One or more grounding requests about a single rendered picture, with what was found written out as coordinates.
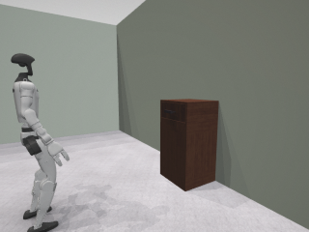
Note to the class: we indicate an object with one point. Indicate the robot left shin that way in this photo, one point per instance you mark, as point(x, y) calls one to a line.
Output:
point(35, 193)

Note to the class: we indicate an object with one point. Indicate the robot right forearm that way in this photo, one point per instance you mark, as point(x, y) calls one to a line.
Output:
point(36, 126)

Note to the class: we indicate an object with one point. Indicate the cabinet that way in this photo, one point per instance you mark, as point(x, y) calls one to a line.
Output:
point(188, 149)

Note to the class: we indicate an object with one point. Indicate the drawer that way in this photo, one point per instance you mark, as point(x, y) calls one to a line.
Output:
point(180, 109)

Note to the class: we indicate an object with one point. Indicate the robot right upper arm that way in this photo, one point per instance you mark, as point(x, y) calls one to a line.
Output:
point(26, 90)

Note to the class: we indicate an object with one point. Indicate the handle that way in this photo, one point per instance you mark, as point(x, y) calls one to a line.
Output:
point(169, 111)

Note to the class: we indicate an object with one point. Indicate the left robot foot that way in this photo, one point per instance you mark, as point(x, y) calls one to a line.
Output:
point(28, 214)

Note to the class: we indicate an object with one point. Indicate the right robot hand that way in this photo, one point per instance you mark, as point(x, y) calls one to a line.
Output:
point(54, 149)

